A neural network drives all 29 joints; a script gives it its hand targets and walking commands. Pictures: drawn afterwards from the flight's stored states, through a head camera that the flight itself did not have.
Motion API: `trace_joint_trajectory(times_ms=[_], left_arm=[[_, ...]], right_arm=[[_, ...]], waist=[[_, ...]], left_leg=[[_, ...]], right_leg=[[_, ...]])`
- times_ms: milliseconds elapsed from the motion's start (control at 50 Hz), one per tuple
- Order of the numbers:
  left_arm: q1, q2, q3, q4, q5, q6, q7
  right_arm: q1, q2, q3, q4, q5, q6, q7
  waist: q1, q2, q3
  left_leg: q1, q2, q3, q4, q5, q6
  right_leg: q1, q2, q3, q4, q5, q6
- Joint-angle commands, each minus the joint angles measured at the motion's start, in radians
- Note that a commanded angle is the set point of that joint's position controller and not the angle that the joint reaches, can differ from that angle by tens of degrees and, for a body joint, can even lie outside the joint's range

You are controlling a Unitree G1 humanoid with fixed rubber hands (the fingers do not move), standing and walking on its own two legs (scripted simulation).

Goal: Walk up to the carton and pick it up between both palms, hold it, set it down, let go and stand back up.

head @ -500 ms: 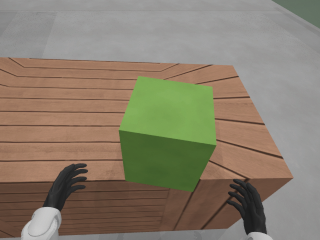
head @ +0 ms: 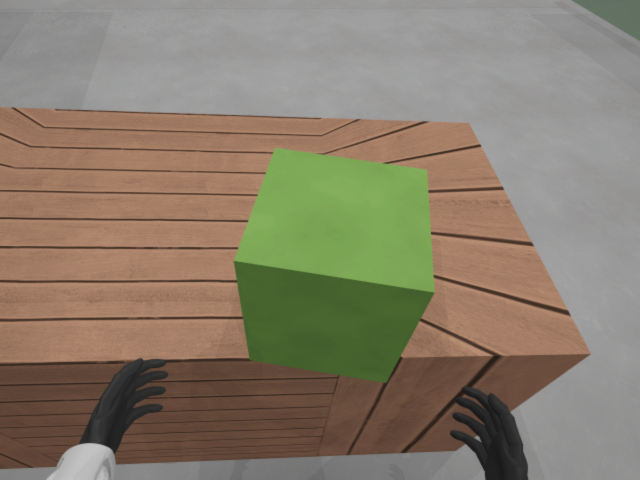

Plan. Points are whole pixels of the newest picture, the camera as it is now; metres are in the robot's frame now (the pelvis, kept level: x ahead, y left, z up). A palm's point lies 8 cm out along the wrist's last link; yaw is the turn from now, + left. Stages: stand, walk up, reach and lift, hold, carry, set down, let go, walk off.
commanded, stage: set down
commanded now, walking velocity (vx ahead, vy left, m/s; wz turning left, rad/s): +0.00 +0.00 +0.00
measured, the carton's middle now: (333, 270) +0.41 -0.01 +0.02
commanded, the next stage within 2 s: let go in 0.84 s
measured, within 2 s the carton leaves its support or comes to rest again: neither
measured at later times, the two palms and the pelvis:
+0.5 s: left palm (112, 452) +0.18 +0.25 -0.06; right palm out of the picture +0.14 -0.20 -0.05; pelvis +0.01 +0.00 +0.00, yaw +0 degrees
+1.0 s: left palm (117, 471) +0.16 +0.25 -0.08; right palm out of the picture +0.15 -0.21 -0.07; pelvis +0.01 +0.00 +0.00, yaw +0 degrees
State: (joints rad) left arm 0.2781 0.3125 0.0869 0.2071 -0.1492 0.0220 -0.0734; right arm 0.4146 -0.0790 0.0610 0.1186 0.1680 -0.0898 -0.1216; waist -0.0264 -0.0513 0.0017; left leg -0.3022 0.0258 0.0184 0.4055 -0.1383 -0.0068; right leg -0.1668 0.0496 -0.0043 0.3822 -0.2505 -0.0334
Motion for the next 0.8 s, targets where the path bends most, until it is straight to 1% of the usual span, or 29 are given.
trace_joint_trajectory(times_ms=[0, 20, 60, 100, 120, 180, 200, 220, 240, 280, 300, 320, 360, 380, 420, 440, 460, 480, 500, 520, 560, 580, 640, 660, 680, 700, 740, 760, 780], left_arm=[[-0.029, 0.098, -0.065, -0.125, 0.000, -0.072, 0.020], [-0.032, 0.101, -0.067, -0.111, 0.000, -0.073, 0.017], [-0.034, 0.109, -0.064, -0.117, -0.004, -0.076, 0.019], [-0.045, 0.101, -0.072, -0.087, 0.002, -0.069, 0.016], [-0.044, 0.107, -0.070, -0.121, 0.004, -0.076, 0.024], [-0.052, 0.095, -0.078, -0.065, 0.021, -0.071, 0.029], [-0.049, 0.114, -0.076, -0.110, -0.002, -0.079, 0.031], [-0.058, 0.107, -0.075, -0.070, 0.015, -0.074, 0.030], [-0.066, 0.104, -0.077, -0.067, 0.010, -0.068, 0.032], [-0.058, 0.086, -0.085, -0.045, 0.028, -0.061, 0.038], [-0.064, 0.089, -0.077, -0.047, 0.025, -0.058, 0.037], [-0.060, 0.099, -0.072, -0.046, 0.028, -0.060, 0.037], [-0.060, 0.092, -0.082, -0.035, 0.032, -0.052, 0.037], [-0.057, 0.089, -0.075, -0.006, 0.044, -0.043, 0.035], [-0.049, 0.096, -0.068, -0.041, 0.041, -0.048, 0.040], [-0.041, 0.098, -0.071, -0.053, 0.037, -0.051, 0.042], [-0.053, 0.099, -0.069, -0.033, 0.043, -0.046, 0.041], [-0.052, 0.091, -0.069, -0.018, 0.050, -0.037, 0.040], [-0.048, 0.089, -0.065, -0.012, 0.056, -0.041, 0.038], [-0.044, 0.072, -0.070, 0.008, 0.074, -0.031, 0.043], [-0.054, 0.084, -0.063, 0.005, 0.072, -0.028, 0.041], [-0.048, 0.072, -0.068, 0.012, 0.075, -0.022, 0.041], [-0.054, 0.077, -0.061, 0.012, 0.085, -0.016, 0.046], [-0.039, 0.080, -0.065, 0.012, 0.077, -0.022, 0.046], [-0.060, 0.076, -0.061, 0.022, 0.088, -0.017, 0.051], [-0.057, 0.080, -0.061, 0.017, 0.084, -0.017, 0.052], [-0.059, 0.057, -0.062, 0.048, 0.110, -0.007, 0.061], [-0.070, 0.065, -0.064, 0.038, 0.103, -0.009, 0.059], [-0.069, 0.068, -0.058, 0.062, 0.103, -0.006, 0.059]], right_arm=[[-0.078, -0.093, -0.036, -0.097, -0.033, -0.077, 0.033], [-0.076, -0.087, -0.038, -0.098, -0.037, -0.077, 0.033], [-0.082, -0.089, -0.041, -0.100, -0.039, -0.086, 0.033], [-0.094, -0.091, -0.040, -0.056, -0.043, -0.087, 0.037], [-0.096, -0.097, -0.052, -0.075, -0.045, -0.094, 0.041], [-0.118, -0.104, -0.056, 0.001, -0.056, -0.098, 0.054], [-0.106, -0.096, -0.062, -0.058, -0.054, -0.109, 0.048], [-0.117, -0.101, -0.062, -0.020, -0.057, -0.109, 0.052], [-0.134, -0.103, -0.060, -0.014, -0.060, -0.109, 0.053], [-0.135, -0.116, -0.060, 0.039, -0.064, -0.109, 0.063], [-0.131, -0.114, -0.067, 0.045, -0.068, -0.111, 0.061], [-0.130, -0.111, -0.062, 0.035, -0.066, -0.113, 0.060], [-0.132, -0.125, -0.077, 0.072, -0.074, -0.115, 0.061], [-0.130, -0.122, -0.062, 0.096, -0.072, -0.114, 0.065], [-0.126, -0.140, -0.076, 0.081, -0.075, -0.126, 0.066], [-0.128, -0.140, -0.069, 0.069, -0.069, -0.134, 0.067], [-0.141, -0.140, -0.074, 0.091, -0.078, -0.134, 0.067], [-0.134, -0.149, -0.078, 0.121, -0.080, -0.131, 0.070], [-0.130, -0.147, -0.069, 0.128, -0.080, -0.135, 0.071], [-0.134, -0.158, -0.074, 0.168, -0.084, -0.133, 0.078], [-0.146, -0.157, -0.067, 0.158, -0.078, -0.137, 0.079], [-0.143, -0.156, -0.062, 0.174, -0.080, -0.138, 0.081], [-0.155, -0.159, -0.067, 0.189, -0.078, -0.143, 0.088], [-0.145, -0.154, -0.059, 0.171, -0.078, -0.148, 0.088], [-0.166, -0.157, -0.070, 0.193, -0.086, -0.149, 0.094], [-0.161, -0.156, -0.067, 0.184, -0.083, -0.151, 0.096], [-0.180, -0.171, -0.072, 0.236, -0.091, -0.148, 0.109], [-0.175, -0.166, -0.076, 0.236, -0.095, -0.148, 0.108], [-0.182, -0.172, -0.081, 0.238, -0.101, -0.150, 0.108]], waist=[[0.061, 0.164, -0.097], [0.059, 0.147, -0.112], [0.062, 0.157, -0.116], [0.058, 0.142, -0.098], [0.062, 0.156, -0.118], [0.055, 0.170, -0.086], [0.050, 0.146, -0.124], [0.050, 0.161, -0.101], [0.053, 0.143, -0.095], [0.052, 0.176, -0.090], [0.044, 0.162, -0.082], [0.052, 0.161, -0.095], [0.036, 0.156, -0.093], [0.040, 0.160, -0.089], [0.043, 0.165, -0.105], [0.051, 0.148, -0.129], [0.039, 0.141, -0.105], [0.030, 0.152, -0.105], [0.038, 0.145, -0.102], [0.034, 0.171, -0.078], [0.046, 0.157, -0.097], [0.036, 0.163, -0.099], [0.050, 0.162, -0.102], [0.045, 0.143, -0.125], [0.041, 0.164, -0.115], [0.052, 0.166, -0.115], [0.052, 0.187, -0.108], [0.043, 0.177, -0.104], [0.047, 0.168, -0.107]], left_leg=[[0.492, 0.006, 0.014, -0.058, 0.112, -0.019], [0.501, 0.004, 0.018, -0.057, 0.097, -0.019], [0.488, 0.003, 0.026, -0.057, 0.099, -0.017], [0.496, -0.004, 0.027, -0.052, 0.101, -0.019], [0.484, 0.004, 0.021, -0.063, 0.088, -0.020], [0.471, 0.001, 0.028, -0.064, 0.070, -0.021], [0.470, 0.001, 0.026, -0.057, 0.069, -0.016], [0.458, -0.001, 0.030, -0.059, 0.072, -0.016], [0.469, -0.002, 0.031, -0.061, 0.064, -0.016], [0.468, 0.005, 0.027, -0.066, 0.056, -0.025], [0.474, 0.003, 0.030, -0.063, 0.068, -0.023], [0.475, 0.001, 0.034, -0.059, 0.073, -0.019], [0.491, 0.002, 0.033, -0.060, 0.096, -0.025], [0.479, -0.003, 0.034, -0.056, 0.088, -0.024], [0.492, -0.002, 0.038, -0.055, 0.111, -0.028], [0.496, -0.006, 0.043, -0.045, 0.137, -0.026], [0.495, -0.009, 0.042, -0.048, 0.124, -0.026], [0.495, -0.008, 0.038, -0.047, 0.127, -0.028], [0.487, -0.006, 0.039, -0.043, 0.140, -0.026], [0.497, -0.002, 0.032, -0.052, 0.146, -0.033], [0.484, -0.006, 0.041, -0.046, 0.141, -0.029], [0.501, -0.007, 0.037, -0.048, 0.141, -0.030], [0.488, -0.009, 0.041, -0.040, 0.153, -0.034], [0.490, -0.009, 0.036, -0.033, 0.173, -0.031], [0.486, -0.006, 0.031, -0.038, 0.150, -0.030], [0.476, -0.008, 0.037, -0.034, 0.155, -0.031], [0.477, 0.003, 0.027, -0.042, 0.153, -0.038], [0.474, 0.001, 0.029, -0.037, 0.146, -0.035], [0.480, -0.005, 0.033, -0.037, 0.139, -0.031]], right_leg=[[-0.188, -0.046, 0.002, -0.150, 0.041, -0.001], [-0.192, -0.047, 0.002, -0.155, 0.028, 0.001], [-0.176, -0.049, 0.004, -0.146, 0.041, 0.007], [-0.206, -0.048, 0.002, -0.151, 0.044, 0.010], [-0.185, -0.044, -0.005, -0.141, 0.027, 0.008], [-0.202, -0.043, -0.011, -0.142, 0.008, 0.002], [-0.179, -0.045, -0.008, -0.135, 0.025, 0.005], [-0.185, -0.044, -0.007, -0.136, 0.030, 0.005], [-0.200, -0.043, -0.011, -0.138, 0.019, 0.009], [-0.196, -0.040, -0.014, -0.139, 0.006, 0.002], [-0.196, -0.039, -0.018, -0.138, 0.022, 0.003], [-0.192, -0.045, -0.013, -0.140, 0.031, 0.003], [-0.194, -0.038, -0.022, -0.135, 0.052, 0.006], [-0.188, -0.042, -0.016, -0.137, 0.049, 0.009], [-0.178, -0.035, -0.023, -0.129, 0.074, 0.012], [-0.178, -0.035, -0.021, -0.130, 0.102, 0.018], [-0.197, -0.040, -0.024, -0.134, 0.094, 0.019], [-0.198, -0.037, -0.028, -0.129, 0.093, 0.015], [-0.182, -0.037, -0.026, -0.128, 0.115, 0.018], [-0.190, -0.030, -0.034, -0.132, 0.101, 0.010], [-0.186, -0.036, -0.028, -0.131, 0.105, 0.016], [-0.193, -0.036, -0.029, -0.134, 0.116, 0.016], [-0.195, -0.033, -0.033, -0.129, 0.113, 0.017], [-0.173, -0.035, -0.033, -0.126, 0.140, 0.019], [-0.190, -0.035, -0.034, -0.125, 0.107, 0.017], [-0.178, -0.036, -0.033, -0.125, 0.112, 0.014], [-0.185, -0.028, -0.039, -0.122, 0.089, 0.006], [-0.194, -0.034, -0.036, -0.123, 0.093, 0.008], [-0.198, -0.033, -0.037, -0.121, 0.093, 0.013]])
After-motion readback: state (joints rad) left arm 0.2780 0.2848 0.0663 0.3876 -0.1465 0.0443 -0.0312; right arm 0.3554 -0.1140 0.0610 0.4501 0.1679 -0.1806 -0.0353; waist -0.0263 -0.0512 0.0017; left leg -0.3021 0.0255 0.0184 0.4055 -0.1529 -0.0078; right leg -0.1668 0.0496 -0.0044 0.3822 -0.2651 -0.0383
